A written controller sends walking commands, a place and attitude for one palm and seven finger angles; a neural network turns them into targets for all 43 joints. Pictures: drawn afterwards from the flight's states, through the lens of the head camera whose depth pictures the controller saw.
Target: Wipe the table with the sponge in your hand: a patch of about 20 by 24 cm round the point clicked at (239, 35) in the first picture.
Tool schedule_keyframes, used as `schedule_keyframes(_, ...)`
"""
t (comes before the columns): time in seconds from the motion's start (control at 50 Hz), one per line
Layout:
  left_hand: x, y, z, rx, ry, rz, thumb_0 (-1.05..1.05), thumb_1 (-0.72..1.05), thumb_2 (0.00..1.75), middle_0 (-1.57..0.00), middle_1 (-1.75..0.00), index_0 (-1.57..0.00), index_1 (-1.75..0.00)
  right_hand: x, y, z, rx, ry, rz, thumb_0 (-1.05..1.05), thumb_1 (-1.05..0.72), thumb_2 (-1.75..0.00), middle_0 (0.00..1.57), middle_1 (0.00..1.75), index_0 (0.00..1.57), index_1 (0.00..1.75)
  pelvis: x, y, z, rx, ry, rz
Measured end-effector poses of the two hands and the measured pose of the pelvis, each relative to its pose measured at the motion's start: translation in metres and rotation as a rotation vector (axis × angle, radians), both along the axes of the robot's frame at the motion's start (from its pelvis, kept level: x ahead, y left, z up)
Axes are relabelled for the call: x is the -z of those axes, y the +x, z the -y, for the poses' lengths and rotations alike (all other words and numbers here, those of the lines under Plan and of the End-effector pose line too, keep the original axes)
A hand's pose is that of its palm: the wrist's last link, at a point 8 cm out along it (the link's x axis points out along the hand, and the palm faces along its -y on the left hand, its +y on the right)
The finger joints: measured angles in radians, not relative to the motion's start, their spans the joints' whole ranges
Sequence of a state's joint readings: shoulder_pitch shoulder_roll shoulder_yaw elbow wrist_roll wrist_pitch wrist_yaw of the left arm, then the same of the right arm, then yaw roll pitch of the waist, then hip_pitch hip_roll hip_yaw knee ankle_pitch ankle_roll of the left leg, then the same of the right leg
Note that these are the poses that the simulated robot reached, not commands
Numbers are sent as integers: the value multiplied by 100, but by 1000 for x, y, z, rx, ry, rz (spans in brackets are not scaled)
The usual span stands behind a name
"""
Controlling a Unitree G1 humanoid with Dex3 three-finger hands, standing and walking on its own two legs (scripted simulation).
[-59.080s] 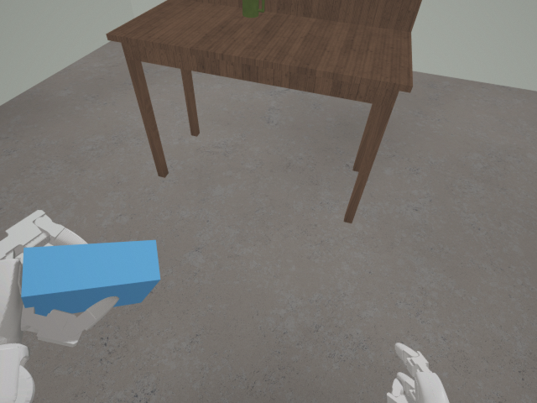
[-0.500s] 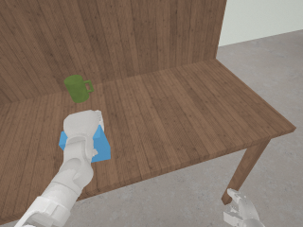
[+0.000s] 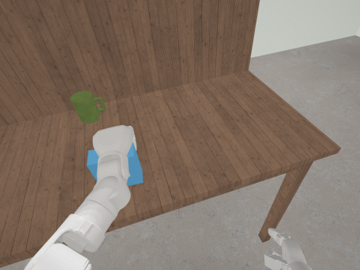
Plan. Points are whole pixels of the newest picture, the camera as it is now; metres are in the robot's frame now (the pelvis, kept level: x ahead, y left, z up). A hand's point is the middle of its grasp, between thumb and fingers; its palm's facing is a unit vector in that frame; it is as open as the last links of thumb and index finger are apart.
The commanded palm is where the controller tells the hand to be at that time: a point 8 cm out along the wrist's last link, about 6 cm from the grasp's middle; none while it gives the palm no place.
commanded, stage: wipe forward along the third lane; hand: left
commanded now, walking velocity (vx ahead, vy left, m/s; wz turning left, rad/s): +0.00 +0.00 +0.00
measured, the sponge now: (119, 172) +0.35 +0.21 +0.02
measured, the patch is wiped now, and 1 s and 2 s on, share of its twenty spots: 0.55 0.70 0.85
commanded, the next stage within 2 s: wipe back along the third lane in 1.58 s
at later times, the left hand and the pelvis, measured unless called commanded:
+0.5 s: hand (124, 142) +0.40 +0.20 +0.08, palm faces -0.07 -0.04 -1.00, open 9.1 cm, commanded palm +0.39 +0.20 +0.11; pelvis -0.01 -0.02 +0.00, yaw +0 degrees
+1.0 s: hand (122, 130) +0.44 +0.21 +0.08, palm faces -0.08 -0.01 -1.00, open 9.2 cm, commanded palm +0.44 +0.22 +0.11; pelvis -0.02 -0.01 -0.01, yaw -1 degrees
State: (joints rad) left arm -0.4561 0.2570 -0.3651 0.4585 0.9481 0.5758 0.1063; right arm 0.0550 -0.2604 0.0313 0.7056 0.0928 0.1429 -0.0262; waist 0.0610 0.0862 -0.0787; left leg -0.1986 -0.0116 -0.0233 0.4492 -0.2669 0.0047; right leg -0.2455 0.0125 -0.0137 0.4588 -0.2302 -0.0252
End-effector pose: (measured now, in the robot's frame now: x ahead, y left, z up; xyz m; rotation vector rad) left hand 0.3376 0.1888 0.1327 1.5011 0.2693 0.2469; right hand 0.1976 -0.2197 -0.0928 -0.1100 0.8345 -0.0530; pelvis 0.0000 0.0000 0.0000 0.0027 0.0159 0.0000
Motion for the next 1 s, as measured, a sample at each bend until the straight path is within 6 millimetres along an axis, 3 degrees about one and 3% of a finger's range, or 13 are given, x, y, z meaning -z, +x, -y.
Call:
schedule_keyframes(0.26,-1,18,-1,-29,8,-47,2,-48,107,-84,-143,-88,-142,6,-18,19,35,-49,-45,1,-91,-90,20,30,19,29,1,-7,10,0,5,-20)
schedule_keyframes(0.68,-1,63,-6,-3,32,-62,1,-50,107,-86,-142,-89,-140,37,-117,53,171,-91,-258,1,-91,-90,20,30,20,29,4,-14,15,18,4,-101)
schedule_keyframes(1.0,-3,91,-19,-20,44,-76,0,-50,108,-86,-142,-89,-141,37,-147,53,217,-106,-296,1,-91,-90,20,30,20,29,7,-20,9,23,-2,-150)
